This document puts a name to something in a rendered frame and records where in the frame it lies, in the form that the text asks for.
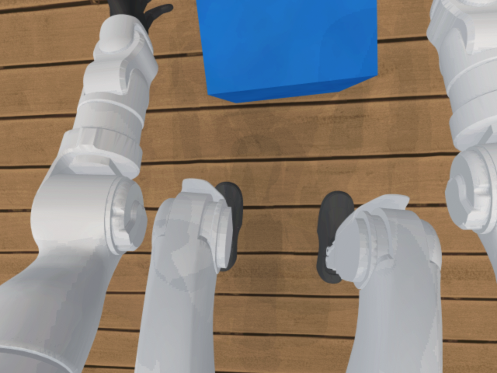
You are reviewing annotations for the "robot right forearm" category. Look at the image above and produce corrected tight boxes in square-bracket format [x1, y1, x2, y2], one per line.
[426, 0, 497, 152]

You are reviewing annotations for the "left robot upper arm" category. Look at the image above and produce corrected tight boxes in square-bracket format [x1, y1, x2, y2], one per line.
[0, 174, 148, 373]

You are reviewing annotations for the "left robot hand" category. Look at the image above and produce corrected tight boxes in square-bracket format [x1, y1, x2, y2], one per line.
[107, 0, 173, 33]

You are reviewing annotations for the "carton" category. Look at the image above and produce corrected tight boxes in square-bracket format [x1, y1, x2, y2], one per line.
[196, 0, 377, 103]

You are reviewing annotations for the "robot left forearm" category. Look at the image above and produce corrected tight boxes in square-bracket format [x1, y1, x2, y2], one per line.
[30, 14, 158, 242]

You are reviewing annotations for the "robot right thigh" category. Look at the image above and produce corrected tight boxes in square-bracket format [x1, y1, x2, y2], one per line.
[343, 207, 443, 373]

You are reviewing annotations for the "robot left foot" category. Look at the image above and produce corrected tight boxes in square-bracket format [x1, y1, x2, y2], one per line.
[215, 182, 243, 271]

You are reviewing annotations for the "right robot upper arm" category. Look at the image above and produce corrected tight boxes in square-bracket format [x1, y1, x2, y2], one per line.
[445, 143, 497, 282]

